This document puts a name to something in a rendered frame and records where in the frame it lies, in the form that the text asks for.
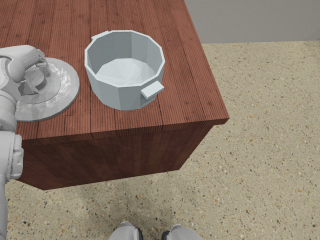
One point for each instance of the pot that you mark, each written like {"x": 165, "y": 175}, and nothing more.
{"x": 125, "y": 69}

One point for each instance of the robot shin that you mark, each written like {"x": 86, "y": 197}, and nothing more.
{"x": 176, "y": 227}
{"x": 126, "y": 223}

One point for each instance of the robot left upper arm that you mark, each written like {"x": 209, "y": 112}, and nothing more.
{"x": 11, "y": 167}

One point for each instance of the robot right shin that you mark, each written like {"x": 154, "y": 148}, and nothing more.
{"x": 176, "y": 227}

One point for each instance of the left robot hand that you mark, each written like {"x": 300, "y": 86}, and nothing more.
{"x": 29, "y": 56}

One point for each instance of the robot left shin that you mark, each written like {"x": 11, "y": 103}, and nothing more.
{"x": 126, "y": 223}

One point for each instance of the table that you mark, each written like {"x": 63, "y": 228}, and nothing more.
{"x": 90, "y": 142}

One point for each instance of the left robot forearm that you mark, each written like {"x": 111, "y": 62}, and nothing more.
{"x": 12, "y": 71}

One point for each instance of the knob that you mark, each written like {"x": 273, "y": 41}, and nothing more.
{"x": 37, "y": 79}

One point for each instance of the lid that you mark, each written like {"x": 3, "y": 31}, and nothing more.
{"x": 59, "y": 93}

